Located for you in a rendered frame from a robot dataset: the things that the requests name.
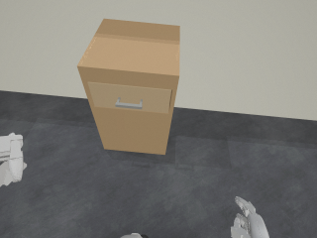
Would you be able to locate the robot left hand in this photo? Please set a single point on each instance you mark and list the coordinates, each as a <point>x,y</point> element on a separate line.
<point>13,158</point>

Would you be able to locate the handle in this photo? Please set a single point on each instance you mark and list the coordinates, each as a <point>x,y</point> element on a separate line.
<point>129,105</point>

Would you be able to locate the robot right hand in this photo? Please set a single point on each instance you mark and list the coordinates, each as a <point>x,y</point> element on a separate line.
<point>253,225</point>

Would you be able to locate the drawer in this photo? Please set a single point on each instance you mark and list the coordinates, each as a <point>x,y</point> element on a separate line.
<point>106,95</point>

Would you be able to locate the cabinet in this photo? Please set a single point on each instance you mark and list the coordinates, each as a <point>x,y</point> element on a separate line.
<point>134,54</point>

